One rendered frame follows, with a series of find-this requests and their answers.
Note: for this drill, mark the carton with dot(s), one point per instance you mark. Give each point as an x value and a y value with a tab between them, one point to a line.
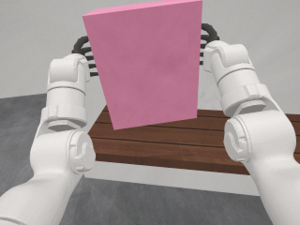
148	60

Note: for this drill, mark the robot right upper arm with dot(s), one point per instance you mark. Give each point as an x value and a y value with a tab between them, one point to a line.
264	142

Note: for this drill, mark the table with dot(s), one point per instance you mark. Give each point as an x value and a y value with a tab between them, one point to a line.
195	144

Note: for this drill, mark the robot left upper arm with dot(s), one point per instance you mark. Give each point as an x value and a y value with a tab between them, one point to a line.
59	160

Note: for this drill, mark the left robot forearm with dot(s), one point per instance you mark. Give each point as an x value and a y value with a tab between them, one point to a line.
66	91

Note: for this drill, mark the robot left hand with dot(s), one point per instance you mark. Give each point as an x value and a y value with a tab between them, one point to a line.
77	48

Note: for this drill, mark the right robot forearm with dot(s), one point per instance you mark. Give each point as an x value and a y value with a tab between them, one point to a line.
238	84

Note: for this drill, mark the robot right hand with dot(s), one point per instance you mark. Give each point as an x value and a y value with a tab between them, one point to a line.
213	36

